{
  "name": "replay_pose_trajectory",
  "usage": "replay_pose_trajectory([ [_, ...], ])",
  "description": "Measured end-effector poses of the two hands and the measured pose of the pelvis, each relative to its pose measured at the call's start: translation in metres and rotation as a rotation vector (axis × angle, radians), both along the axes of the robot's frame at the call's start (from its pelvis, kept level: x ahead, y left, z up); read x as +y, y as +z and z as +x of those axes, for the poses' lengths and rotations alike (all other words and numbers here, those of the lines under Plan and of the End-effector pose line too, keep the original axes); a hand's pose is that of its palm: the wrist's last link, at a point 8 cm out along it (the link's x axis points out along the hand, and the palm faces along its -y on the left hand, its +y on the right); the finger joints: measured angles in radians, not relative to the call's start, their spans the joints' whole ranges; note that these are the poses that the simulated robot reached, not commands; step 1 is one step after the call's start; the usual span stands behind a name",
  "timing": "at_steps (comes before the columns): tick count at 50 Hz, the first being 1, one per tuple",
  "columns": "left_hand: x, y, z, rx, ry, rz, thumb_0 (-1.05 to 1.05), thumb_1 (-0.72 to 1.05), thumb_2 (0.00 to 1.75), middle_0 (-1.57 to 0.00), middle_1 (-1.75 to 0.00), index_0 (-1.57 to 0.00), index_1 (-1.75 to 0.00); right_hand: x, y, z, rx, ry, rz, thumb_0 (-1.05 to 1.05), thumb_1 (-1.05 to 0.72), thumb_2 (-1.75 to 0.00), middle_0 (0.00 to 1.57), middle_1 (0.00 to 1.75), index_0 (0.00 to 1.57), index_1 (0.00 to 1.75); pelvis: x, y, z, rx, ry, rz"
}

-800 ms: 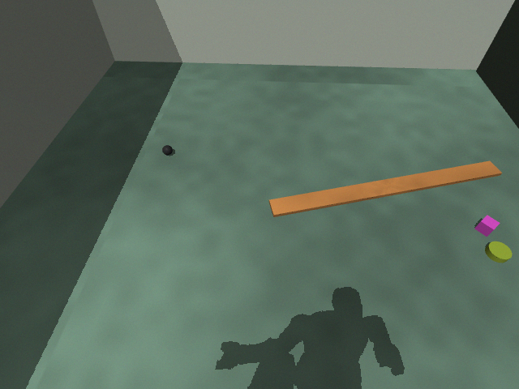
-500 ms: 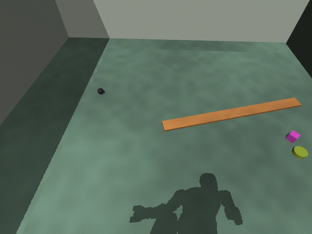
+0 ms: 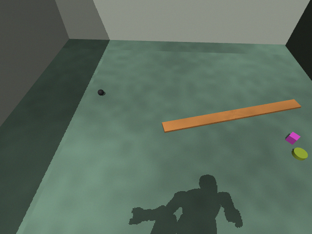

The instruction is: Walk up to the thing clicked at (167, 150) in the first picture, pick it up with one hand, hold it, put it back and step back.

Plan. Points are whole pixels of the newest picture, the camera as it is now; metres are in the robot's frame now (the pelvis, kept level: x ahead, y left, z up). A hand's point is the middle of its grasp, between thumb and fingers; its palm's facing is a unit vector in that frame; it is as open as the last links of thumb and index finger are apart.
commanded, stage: stand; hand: left
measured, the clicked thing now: (100, 92) +1.43 +0.60 -0.75
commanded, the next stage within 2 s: walk up in 0.32 s
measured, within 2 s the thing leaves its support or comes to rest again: neither
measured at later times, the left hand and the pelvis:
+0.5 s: hand out of the picture +0.07 +0.30 -0.14, palm faces +0.21 -0.92 -0.33, open 7.4 cm; pelvis +0.02 +0.01 +0.00, yaw +10 degrees
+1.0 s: hand (41, 192) +0.26 +0.39 -0.13, palm faces +0.42 -0.87 -0.27, open 7.4 cm; pelvis +0.25 +0.09 -0.01, yaw +30 degrees
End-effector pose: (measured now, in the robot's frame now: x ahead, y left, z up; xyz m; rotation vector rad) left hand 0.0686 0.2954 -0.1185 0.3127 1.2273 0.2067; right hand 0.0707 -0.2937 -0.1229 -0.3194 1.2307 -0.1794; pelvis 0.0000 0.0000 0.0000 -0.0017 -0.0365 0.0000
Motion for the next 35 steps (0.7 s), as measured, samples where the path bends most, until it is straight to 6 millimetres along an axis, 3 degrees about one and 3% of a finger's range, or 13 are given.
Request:
replay_pose_trajectory([
  [16,0.001,0.0,-0.004,0.004,0.003,0.001,0.01,0.91,0.9,-0.2,-0.3,-0.2,-0.3,0.001,0.0,-0.003,0.005,0.005,0.0,0.0,-0.91,-0.9,0.2,0.3,0.2,0.3,0.001,0.0,-0.001,-0.001,0.002,0.001],
  [20,0.013,0.005,-0.003,-0.109,0.07,-0.023,0.01,0.91,0.9,-0.2,-0.3,-0.2,-0.3,-0.001,0.002,0.006,0.04,0.082,0.01,0.0,-0.91,-0.9,0.2,0.3,0.2,0.3,0.0,-0.003,0.003,0.016,0.09,-0.011],
  [23,0.032,0.011,-0.013,-0.183,0.143,-0.007,0.01,0.9,0.9,-0.2,-0.3,-0.21,-0.3,0.001,0.013,0.035,0.067,0.171,-0.009,0.01,-0.91,-0.9,0.2,0.3,0.2,0.3,0.004,-0.002,0.01,0.024,0.142,-0.002],
  [29,0.084,0.007,-0.024,-0.155,0.226,0.029,0.01,0.9,0.9,-0.2,-0.3,-0.2,-0.3,0.014,0.045,0.131,-0.075,0.263,-0.055,0.01,-0.91,-0.9,0.2,0.3,0.2,0.3,0.03,-0.006,0.042,0.01,0.223,-0.003],
  [32,0.117,-0.005,-0.012,-0.161,0.267,0.043,0.01,0.9,0.9,-0.2,-0.3,-0.2,-0.3,0.028,0.054,0.177,-0.155,0.295,-0.107,0.01,-0.91,-0.9,0.2,0.3,0.2,0.3,0.052,-0.019,0.069,0.004,0.251,-0.003],
  [35,0.145,-0.024,0.013,-0.175,0.277,0.053,0.01,0.91,0.9,-0.2,-0.3,-0.2,-0.3,0.04,0.047,0.211,-0.229,0.301,-0.171,0.0,-0.91,-0.9,0.2,0.3,0.2,0.3,0.076,-0.041,0.092,-0.003,0.276,0.017],
])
